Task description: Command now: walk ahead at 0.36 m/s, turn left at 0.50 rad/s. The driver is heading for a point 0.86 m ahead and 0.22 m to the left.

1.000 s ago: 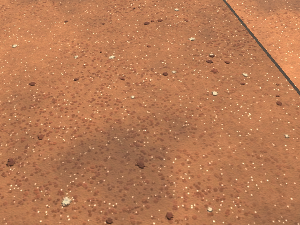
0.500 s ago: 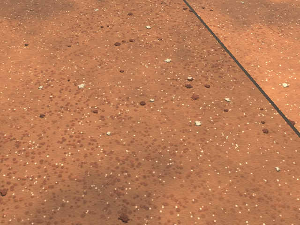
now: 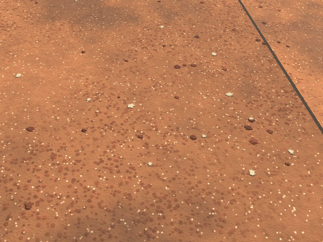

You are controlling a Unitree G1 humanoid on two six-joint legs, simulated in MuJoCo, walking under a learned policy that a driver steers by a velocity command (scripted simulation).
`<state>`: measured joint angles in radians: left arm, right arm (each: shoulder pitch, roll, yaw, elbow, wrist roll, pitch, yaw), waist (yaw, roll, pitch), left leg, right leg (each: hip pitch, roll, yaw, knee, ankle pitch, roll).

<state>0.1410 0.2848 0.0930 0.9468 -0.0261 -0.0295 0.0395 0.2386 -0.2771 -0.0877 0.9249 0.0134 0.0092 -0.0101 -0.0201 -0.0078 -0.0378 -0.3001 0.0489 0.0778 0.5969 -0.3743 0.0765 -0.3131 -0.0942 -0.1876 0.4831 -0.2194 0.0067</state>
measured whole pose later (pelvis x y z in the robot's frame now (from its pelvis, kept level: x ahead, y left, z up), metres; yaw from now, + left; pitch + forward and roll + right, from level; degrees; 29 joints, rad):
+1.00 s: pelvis +0.47 +0.14 -0.01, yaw +29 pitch +2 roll -2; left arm 0.33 0.29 0.06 0.98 -0.02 -0.06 -0.01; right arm 0.04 -0.26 -0.05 0.67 0.01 -0.06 0.03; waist 0.06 0.01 0.05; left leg -0.51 0.03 0.04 0.61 -0.12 0.07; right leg -0.06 -0.09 -0.12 0.67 -0.48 0.03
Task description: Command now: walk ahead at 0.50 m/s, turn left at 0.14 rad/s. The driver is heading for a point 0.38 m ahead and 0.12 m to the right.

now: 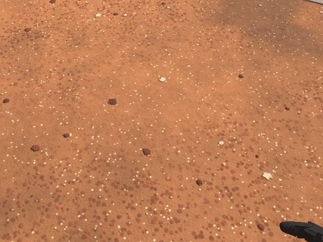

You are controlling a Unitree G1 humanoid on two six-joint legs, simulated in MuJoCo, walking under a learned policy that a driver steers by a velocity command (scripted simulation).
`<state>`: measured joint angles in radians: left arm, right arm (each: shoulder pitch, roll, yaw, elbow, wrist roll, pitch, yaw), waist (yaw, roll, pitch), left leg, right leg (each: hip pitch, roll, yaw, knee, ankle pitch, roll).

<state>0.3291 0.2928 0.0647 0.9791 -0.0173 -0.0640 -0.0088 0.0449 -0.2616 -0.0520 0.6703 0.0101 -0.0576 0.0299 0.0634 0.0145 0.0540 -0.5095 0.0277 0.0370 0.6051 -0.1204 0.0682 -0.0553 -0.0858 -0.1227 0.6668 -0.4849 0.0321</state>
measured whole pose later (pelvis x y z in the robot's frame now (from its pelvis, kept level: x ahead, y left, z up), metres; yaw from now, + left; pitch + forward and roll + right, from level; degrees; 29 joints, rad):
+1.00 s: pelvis +0.40 -0.05 +0.02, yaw -7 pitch +0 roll -1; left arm 0.11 0.23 0.02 0.93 0.01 -0.01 0.00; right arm 0.21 -0.24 -0.05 0.94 -0.01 -0.01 -0.03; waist 0.00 -0.01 0.01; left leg -0.26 0.06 -0.02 0.52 -0.26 -0.05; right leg -0.26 0.04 -0.03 0.48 -0.22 -0.04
